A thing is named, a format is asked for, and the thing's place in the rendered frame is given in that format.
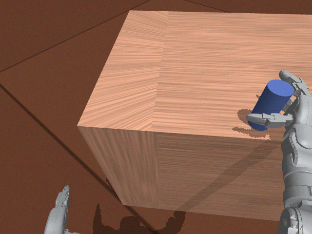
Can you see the left robot hand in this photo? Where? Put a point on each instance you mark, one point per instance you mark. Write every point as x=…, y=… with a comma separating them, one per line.
x=58, y=216

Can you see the right robot hand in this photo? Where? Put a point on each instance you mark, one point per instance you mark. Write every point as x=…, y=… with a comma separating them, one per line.
x=296, y=112

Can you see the right robot arm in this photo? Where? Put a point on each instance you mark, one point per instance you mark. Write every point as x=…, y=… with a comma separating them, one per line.
x=296, y=218

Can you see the can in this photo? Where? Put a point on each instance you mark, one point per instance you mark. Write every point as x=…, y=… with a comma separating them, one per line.
x=272, y=100

